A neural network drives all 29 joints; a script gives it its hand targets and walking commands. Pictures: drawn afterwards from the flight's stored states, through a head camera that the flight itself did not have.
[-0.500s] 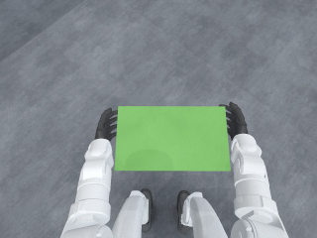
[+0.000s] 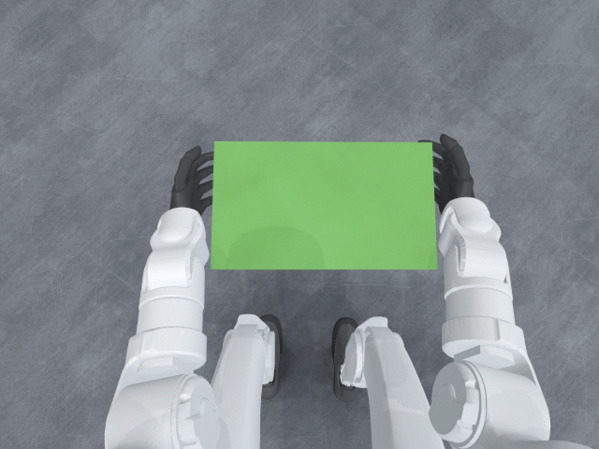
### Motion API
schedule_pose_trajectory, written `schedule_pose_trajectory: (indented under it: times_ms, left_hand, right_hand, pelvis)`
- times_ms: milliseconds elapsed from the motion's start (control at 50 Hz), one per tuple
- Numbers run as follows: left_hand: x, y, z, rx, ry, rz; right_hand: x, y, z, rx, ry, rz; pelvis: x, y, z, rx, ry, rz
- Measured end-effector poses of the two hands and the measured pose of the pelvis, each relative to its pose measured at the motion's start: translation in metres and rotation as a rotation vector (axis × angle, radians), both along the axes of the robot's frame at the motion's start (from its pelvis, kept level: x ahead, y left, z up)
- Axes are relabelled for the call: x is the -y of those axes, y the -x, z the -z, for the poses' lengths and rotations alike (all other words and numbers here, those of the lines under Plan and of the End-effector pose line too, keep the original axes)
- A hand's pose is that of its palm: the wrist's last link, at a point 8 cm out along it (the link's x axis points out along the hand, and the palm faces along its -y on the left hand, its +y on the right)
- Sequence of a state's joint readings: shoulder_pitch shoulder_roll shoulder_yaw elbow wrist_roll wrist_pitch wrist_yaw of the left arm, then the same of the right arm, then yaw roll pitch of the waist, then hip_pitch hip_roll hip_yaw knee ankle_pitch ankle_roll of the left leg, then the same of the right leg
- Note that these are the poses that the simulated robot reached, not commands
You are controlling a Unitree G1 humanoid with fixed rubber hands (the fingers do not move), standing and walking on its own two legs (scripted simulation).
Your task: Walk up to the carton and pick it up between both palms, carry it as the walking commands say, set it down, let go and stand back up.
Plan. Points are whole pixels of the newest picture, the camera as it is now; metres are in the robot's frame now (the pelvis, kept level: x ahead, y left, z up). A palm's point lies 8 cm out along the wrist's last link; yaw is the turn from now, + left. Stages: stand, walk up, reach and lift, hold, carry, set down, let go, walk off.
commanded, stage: set down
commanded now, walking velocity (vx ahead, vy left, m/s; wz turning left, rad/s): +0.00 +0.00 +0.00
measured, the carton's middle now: (317, 219) +0.41 +0.00 -0.18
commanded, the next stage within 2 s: none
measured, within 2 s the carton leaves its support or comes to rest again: neither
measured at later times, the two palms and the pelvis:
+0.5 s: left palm (211, 202) +0.43 +0.16 -0.18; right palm (434, 194) +0.45 -0.18 -0.17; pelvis -0.01 +0.00 -0.08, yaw +0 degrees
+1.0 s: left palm (226, 202) +0.45 +0.16 -0.27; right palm (418, 197) +0.47 -0.19 -0.26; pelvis -0.03 +0.00 -0.13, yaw -1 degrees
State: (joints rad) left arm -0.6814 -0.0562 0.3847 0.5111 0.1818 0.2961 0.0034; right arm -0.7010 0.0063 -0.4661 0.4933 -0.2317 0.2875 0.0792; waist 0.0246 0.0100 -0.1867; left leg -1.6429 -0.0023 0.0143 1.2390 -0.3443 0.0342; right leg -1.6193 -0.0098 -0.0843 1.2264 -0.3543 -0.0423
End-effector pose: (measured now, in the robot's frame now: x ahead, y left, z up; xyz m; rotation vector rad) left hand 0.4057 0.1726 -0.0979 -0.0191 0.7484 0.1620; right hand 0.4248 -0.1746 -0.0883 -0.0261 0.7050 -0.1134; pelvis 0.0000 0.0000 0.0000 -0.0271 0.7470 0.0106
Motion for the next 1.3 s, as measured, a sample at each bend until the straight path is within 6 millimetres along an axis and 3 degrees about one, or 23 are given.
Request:
schedule_pose_trajectory:
  times_ms: [380, 660, 940, 1160, 1300]
  left_hand:
    - [0.008, -0.022, 0.067, 0.015, -0.019, 0.014]
    - [0.009, -0.036, 0.107, 0.012, -0.037, 0.029]
    - [0.012, -0.047, 0.163, -0.006, -0.043, 0.043]
    - [0.012, -0.059, 0.207, 0.028, -0.051, 0.045]
    - [0.01, -0.067, 0.247, 0.027, -0.072, 0.061]
  right_hand:
    - [0.008, -0.02, 0.068, 0.013, 0.014, -0.009]
    - [0.008, -0.035, 0.107, 0.007, 0.022, -0.016]
    - [0.012, -0.042, 0.164, -0.013, 0.033, -0.012]
    - [0.012, -0.054, 0.209, 0.019, 0.017, -0.005]
    - [0.01, -0.059, 0.252, 0.024, 0.015, -0.008]
  pelvis:
    - [0.003, 0.011, 0.063, -0.085, -0.001, 0.006]
    - [0.004, 0.017, 0.096, -0.104, 0.0, 0.012]
    - [0.002, 0.026, 0.128, -0.117, 0.003, 0.017]
    - [0.003, 0.04, 0.153, -0.024, -0.001, 0.019]
    - [0.002, 0.052, 0.171, 0.081, 0.0, 0.018]
